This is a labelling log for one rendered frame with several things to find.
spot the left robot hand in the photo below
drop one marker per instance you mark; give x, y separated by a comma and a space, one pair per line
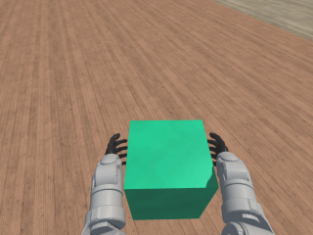
112, 147

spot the robot right forearm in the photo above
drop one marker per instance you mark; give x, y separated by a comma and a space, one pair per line
239, 201

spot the right robot hand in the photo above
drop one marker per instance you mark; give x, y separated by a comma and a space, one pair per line
218, 143

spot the robot left forearm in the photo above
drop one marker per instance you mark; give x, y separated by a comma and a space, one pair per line
106, 212

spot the robot right upper arm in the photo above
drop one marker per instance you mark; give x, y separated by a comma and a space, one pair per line
241, 228

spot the carton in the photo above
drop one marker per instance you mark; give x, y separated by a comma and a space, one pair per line
169, 172

